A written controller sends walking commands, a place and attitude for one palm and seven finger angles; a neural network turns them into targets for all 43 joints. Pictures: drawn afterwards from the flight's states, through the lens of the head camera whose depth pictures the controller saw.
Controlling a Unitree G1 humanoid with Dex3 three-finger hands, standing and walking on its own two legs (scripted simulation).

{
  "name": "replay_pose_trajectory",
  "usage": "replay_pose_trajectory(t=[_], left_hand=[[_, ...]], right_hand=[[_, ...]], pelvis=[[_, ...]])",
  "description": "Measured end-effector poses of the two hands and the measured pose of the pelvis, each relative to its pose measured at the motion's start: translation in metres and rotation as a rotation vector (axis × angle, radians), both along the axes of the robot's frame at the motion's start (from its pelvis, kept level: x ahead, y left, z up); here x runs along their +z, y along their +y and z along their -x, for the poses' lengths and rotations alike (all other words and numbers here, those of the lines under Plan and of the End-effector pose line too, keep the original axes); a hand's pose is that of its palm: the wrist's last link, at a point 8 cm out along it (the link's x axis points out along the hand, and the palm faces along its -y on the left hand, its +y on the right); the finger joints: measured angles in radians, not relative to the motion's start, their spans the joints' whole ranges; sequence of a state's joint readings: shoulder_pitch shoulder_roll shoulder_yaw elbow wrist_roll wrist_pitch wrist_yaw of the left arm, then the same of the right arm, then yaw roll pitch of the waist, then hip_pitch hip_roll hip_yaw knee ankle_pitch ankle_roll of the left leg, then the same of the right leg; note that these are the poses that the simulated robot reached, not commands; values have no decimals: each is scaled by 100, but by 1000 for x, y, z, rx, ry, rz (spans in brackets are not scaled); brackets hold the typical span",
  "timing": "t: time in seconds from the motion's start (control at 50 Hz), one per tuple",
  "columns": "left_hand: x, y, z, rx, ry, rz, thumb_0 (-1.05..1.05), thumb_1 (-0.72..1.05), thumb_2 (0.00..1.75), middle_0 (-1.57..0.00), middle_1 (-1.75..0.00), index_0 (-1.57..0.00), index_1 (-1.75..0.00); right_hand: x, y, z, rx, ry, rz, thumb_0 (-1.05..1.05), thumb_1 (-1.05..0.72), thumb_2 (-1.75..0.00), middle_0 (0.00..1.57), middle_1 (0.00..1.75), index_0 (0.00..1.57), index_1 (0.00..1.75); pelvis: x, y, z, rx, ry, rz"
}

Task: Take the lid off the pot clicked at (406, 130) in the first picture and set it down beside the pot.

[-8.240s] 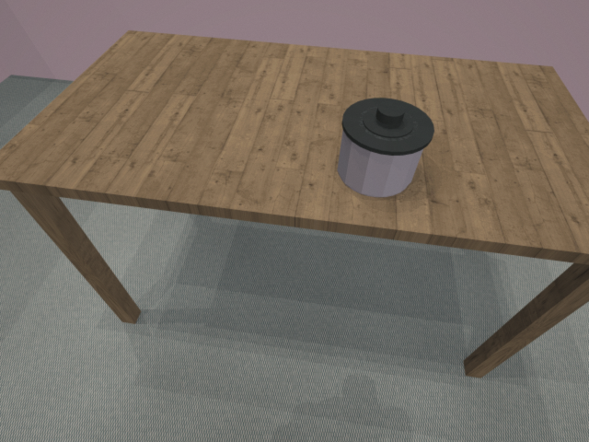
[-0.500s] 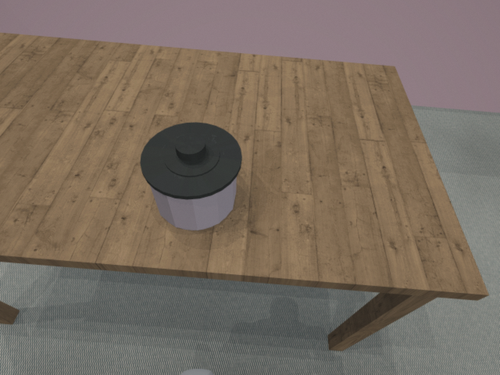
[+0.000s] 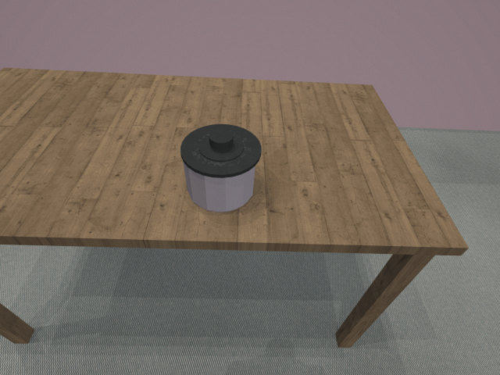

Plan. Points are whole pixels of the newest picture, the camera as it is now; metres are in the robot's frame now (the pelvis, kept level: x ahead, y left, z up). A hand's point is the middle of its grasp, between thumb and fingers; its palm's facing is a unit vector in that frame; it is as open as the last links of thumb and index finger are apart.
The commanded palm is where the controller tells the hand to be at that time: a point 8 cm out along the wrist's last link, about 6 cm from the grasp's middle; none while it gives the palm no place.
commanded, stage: come to a stop and stand still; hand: left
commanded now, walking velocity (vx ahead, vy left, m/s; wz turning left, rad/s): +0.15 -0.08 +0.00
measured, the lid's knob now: (221, 139) +0.53 +0.10 +0.11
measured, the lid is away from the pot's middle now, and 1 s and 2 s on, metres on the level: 0.00 0.00 0.00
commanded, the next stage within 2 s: look again from close up in 1.16 s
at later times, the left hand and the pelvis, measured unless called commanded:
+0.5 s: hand out of the picture +0.01 +0.21 -0.19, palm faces +0.03 -0.98 -0.17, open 7.3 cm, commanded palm none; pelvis +0.00 +0.04 +0.00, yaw +0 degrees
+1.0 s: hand out of the picture +0.02 +0.15 -0.18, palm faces +0.09 -0.98 -0.17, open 7.3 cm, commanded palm none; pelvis +0.05 +0.00 +0.00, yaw +2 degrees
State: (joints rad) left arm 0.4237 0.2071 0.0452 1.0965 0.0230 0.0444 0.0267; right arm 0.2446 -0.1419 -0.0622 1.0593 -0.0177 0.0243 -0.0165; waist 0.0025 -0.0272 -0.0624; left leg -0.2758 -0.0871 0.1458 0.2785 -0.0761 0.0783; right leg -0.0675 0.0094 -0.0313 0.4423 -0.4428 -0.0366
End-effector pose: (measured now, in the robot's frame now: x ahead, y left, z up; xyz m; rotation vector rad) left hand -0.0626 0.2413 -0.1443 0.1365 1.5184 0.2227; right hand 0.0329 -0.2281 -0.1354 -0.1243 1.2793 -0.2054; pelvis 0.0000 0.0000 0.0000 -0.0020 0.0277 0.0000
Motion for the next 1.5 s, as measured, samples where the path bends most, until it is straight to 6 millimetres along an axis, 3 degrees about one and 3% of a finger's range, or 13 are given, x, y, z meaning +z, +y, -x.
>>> replay_pose_trajectory(t=[0.08,0.14,0.22,0.3,0.42,0.48,0.62,0.82,0.94,1.04,1.26,1.5], left_hand=[[2,-13,48,25,87,19,0,91,90,-20,-30,-20,-30],[-1,-21,63,31,126,52,1,91,90,-20,-30,-20,-30],[-10,-25,52,22,86,100,1,91,90,-20,-30,-20,-30],[-27,-19,24,30,18,135,1,91,90,-21,-30,-21,-30],[-21,0,-40,-42,-90,116,1,91,90,-20,-30,-20,-30],[-14,16,-63,-61,-127,63,3,94,90,-20,-30,-21,-30],[-2,27,-95,-59,-190,-13,2,93,90,-20,-30,-20,-30],[0,-13,-89,-21,-110,16,1,94,90,-20,-30,-20,-30],[-3,-32,-82,2,-80,46,2,94,90,-20,-30,-20,-30],[-3,-39,-80,14,-78,55,2,93,90,-21,-30,-21,-30],[1,-31,-84,12,-117,29,1,92,90,-20,-30,-21,-30],[9,-9,-87,-36,-191,-25,1,91,90,-20,-30,-21,-30]], right_hand=[[-3,-4,38,-37,76,-1,0,-91,-89,21,30,20,30],[0,-2,63,-62,117,2,0,-91,-89,20,30,20,30],[-1,8,85,-77,169,14,0,-91,-89,20,30,19,30],[-9,32,91,-57,192,18,0,-91,-90,20,30,19,30],[-6,72,89,-73,163,-44,0,-91,-89,20,30,19,30],[-6,87,87,-76,170,-85,0,-91,-89,20,30,20,30],[-20,89,67,-59,192,-148,0,-90,-89,21,30,20,30],[-21,45,17,-27,164,-97,1,-91,-89,21,30,20,30],[-16,18,-6,4,146,-44,0,-91,-89,20,30,19,30],[-14,9,-20,29,127,-29,0,-91,-90,20,30,19,30],[-14,8,-17,47,121,-36,1,-93,-89,20,30,19,30],[-22,11,-9,66,62,-45,1,-93,-89,20,30,20,30]], pelvis=[[0,0,13,-4,-12,-7],[1,3,14,-12,-16,4],[-3,13,12,-1,-16,21],[-13,29,8,15,-19,16],[-4,39,5,-9,-20,-4],[-1,38,2,-7,-19,-7],[-5,30,-15,5,-7,-29],[-2,12,-46,22,4,-7],[-1,3,-53,31,0,-3],[0,-1,-55,37,-4,0],[1,-2,-49,43,-19,1],[-3,7,-20,37,-51,-1]])
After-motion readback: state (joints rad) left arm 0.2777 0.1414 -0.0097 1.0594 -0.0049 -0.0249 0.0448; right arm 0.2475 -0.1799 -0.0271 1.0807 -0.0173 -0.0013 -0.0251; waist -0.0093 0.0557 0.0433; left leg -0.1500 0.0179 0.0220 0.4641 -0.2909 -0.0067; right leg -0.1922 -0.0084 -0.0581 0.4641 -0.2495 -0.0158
